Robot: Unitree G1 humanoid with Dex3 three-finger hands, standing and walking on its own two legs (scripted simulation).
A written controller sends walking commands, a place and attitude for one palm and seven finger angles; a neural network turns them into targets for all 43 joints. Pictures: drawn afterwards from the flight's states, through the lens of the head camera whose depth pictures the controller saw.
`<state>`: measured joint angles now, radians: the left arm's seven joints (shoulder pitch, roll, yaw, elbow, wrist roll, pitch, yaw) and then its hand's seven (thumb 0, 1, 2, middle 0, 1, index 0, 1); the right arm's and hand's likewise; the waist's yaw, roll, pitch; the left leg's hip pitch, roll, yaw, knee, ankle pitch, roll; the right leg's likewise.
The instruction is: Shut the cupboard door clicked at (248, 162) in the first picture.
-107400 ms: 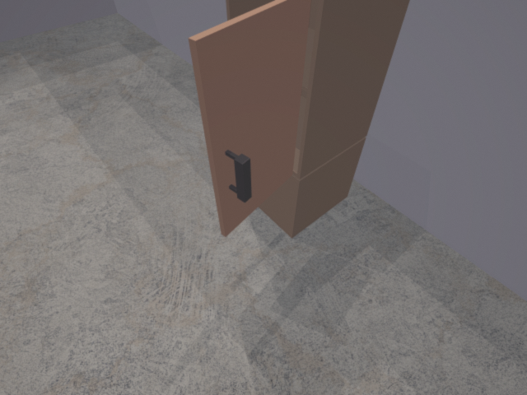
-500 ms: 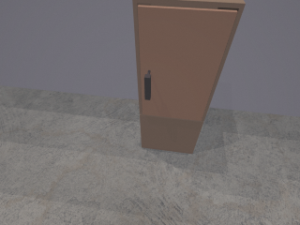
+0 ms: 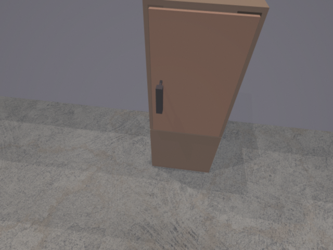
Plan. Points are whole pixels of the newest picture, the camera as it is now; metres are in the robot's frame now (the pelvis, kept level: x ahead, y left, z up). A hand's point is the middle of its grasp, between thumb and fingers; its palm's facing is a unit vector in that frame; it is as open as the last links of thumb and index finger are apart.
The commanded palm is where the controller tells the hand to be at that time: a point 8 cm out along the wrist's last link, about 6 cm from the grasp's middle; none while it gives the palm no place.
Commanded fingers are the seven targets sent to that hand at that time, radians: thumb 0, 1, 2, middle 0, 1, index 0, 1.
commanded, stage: look to check the result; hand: left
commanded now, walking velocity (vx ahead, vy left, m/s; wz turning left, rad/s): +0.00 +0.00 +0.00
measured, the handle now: (160, 96) +0.72 +0.07 -0.09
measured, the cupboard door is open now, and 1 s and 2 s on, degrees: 0 0 0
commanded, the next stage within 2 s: stand and wait in 0.52 s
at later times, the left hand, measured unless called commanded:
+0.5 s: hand out of the picture +0.00 +0.15 -0.18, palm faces +0.06 -0.99 -0.16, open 7.3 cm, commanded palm none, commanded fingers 0.00 0.90 0.90 -0.20 -0.30 -0.20 -0.30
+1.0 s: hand out of the picture +0.01 +0.15 -0.18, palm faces +0.07 -0.98 -0.17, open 7.3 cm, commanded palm none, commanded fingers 0.00 0.90 0.90 -0.20 -0.30 -0.20 -0.30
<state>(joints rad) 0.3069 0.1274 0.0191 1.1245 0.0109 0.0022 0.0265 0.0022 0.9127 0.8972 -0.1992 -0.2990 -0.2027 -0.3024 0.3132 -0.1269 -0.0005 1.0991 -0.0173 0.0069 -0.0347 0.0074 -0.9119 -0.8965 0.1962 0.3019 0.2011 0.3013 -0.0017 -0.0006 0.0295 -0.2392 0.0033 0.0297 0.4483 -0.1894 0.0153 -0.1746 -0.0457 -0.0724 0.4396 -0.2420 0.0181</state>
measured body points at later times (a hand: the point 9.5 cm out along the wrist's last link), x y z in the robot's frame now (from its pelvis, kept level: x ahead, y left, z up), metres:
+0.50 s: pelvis +0.02 -0.01 +0.00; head +0.03 +0.00 +0.45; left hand +0.00 +0.20 -0.16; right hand +0.02 -0.23 -0.16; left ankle +0.03 +0.11 -0.74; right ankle +0.00 -0.13 -0.74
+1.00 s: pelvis +0.04 -0.01 +0.00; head +0.05 -0.01 +0.45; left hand +0.01 +0.20 -0.16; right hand +0.03 -0.23 -0.16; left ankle +0.03 +0.11 -0.74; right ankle +0.00 -0.13 -0.74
